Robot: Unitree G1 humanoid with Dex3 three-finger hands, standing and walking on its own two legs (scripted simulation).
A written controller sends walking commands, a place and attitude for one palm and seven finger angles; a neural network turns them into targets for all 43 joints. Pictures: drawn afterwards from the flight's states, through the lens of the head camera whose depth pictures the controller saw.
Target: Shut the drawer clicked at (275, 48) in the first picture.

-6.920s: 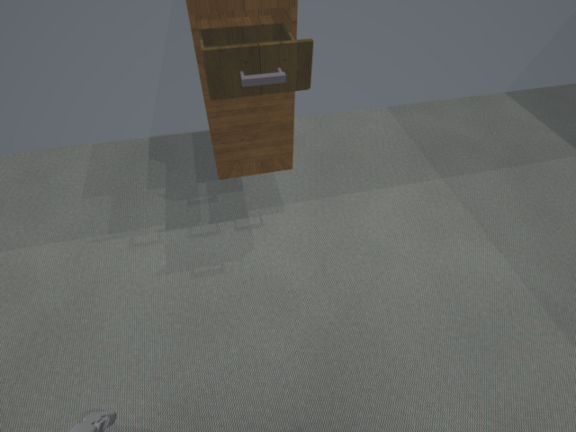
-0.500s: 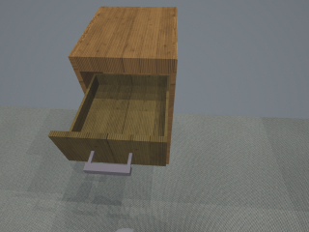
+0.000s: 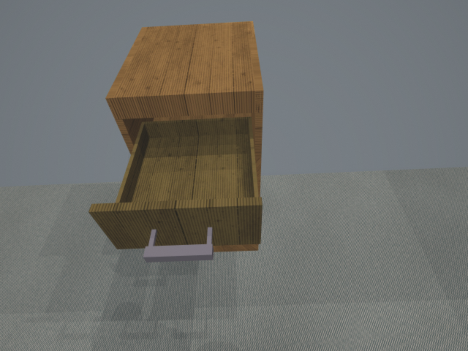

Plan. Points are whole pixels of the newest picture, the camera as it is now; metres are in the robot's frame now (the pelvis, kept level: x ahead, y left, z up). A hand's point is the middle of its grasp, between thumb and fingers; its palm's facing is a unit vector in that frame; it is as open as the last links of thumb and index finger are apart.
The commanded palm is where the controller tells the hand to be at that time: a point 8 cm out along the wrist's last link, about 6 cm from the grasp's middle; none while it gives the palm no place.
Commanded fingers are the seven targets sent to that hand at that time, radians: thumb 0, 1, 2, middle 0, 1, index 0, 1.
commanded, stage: come to a stop and stand still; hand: left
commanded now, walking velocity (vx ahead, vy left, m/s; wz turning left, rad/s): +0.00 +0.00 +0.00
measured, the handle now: (180, 243) +0.34 +0.14 -0.06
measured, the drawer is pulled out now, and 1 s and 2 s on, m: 0.30 0.30 0.30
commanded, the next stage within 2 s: look again from close up in 0.62 s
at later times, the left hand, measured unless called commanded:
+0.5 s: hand out of the picture +0.08 +0.16 -0.16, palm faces +0.02 -0.97 -0.22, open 7.3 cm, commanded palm none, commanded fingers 0.00 0.90 0.90 -0.20 -0.30 -0.20 -0.30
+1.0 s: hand out of the picture +0.04 +0.14 -0.16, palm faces +0.03 -0.98 -0.20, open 7.3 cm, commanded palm none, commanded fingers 0.00 0.90 0.90 -0.20 -0.30 -0.20 -0.30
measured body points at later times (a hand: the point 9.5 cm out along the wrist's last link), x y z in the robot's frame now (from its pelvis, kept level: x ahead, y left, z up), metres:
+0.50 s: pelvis +0.04 -0.02 +0.00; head +0.05 -0.03 +0.45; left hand +0.08 +0.21 -0.14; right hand +0.05 -0.24 -0.16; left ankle +0.01 +0.09 -0.74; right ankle +0.00 -0.11 -0.74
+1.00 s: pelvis +0.04 -0.03 +0.01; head +0.04 -0.04 +0.46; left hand +0.04 +0.19 -0.15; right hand +0.05 -0.25 -0.16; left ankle +0.01 +0.09 -0.74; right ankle +0.00 -0.11 -0.74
